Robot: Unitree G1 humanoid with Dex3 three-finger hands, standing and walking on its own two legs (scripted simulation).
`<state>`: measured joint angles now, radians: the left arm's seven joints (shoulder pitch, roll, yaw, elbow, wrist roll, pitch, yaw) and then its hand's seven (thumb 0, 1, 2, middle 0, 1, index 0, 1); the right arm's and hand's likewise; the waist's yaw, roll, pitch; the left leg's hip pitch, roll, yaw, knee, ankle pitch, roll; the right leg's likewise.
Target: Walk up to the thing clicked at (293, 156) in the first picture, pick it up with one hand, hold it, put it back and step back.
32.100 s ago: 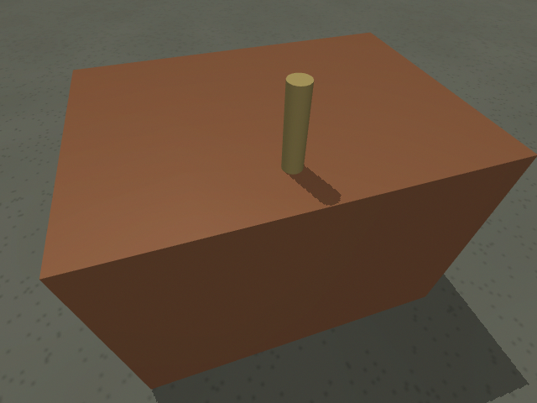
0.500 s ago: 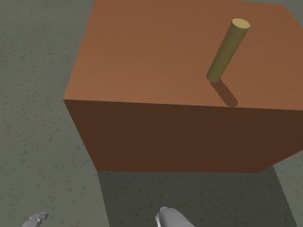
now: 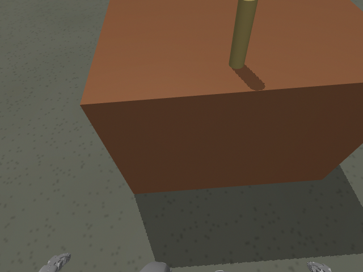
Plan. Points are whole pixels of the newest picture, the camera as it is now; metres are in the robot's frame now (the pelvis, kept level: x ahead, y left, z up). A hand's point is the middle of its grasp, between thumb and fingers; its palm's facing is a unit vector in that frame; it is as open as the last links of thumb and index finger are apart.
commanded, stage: step back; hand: right
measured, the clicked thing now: (241, 34) +0.75 -0.17 +0.09
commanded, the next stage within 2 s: none
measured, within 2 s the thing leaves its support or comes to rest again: neither
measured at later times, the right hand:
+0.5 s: hand out of the picture -0.04 -0.27 -0.13, palm faces -0.06 +0.89 -0.45, open 7.4 cm
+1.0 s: hand out of the picture -0.26 -0.29 -0.16, palm faces -0.13 +0.92 -0.38, open 7.4 cm
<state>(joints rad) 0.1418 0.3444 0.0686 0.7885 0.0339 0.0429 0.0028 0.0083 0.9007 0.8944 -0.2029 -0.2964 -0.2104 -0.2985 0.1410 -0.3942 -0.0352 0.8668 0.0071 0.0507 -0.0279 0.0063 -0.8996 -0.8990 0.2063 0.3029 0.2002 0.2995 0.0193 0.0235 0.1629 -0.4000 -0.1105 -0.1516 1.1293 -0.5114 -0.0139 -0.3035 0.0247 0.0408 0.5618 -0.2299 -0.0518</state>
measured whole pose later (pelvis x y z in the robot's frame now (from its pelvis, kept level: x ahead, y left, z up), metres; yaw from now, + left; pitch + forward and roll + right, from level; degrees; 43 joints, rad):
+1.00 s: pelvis -0.34 -0.04 -0.02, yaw +4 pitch -4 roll +2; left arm 0.10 0.40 0.07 0.81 0.02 0.06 0.02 0.01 0.90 0.89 -0.20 -0.30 -0.21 -0.30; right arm 0.20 -0.34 -0.03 0.90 -0.04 0.04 -0.01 0.01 -0.90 -0.90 0.21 0.30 0.20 0.30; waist 0.01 -0.05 0.19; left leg -0.25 -0.06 -0.01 0.65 -0.34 0.02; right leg -0.44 -0.02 0.03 0.87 -0.47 -0.01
